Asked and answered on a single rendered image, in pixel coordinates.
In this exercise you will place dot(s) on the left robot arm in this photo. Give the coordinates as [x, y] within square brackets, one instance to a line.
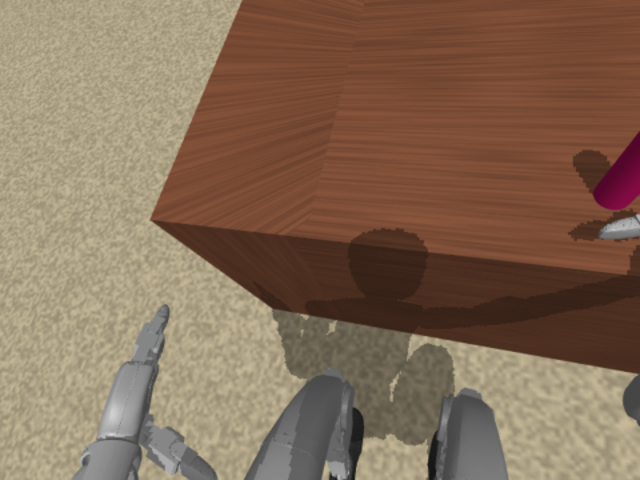
[110, 459]

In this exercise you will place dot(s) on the left robot hand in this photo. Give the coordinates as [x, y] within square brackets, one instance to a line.
[126, 412]

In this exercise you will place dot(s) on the can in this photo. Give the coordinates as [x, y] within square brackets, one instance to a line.
[621, 184]

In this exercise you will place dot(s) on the right robot arm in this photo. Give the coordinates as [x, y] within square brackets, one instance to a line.
[631, 399]

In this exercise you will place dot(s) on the left robot foot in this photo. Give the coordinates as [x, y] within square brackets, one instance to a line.
[356, 442]

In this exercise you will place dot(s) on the right robot hand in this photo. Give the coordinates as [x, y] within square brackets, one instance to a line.
[620, 229]

